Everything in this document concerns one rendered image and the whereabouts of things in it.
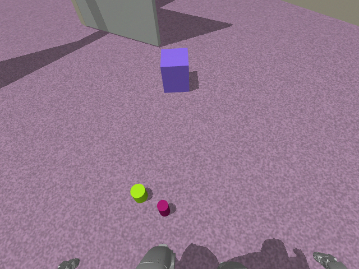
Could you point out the right robot hand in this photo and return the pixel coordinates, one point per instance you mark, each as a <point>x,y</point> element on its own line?
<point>328,261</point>

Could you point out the left robot hand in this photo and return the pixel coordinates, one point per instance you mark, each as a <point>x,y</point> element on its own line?
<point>71,264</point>

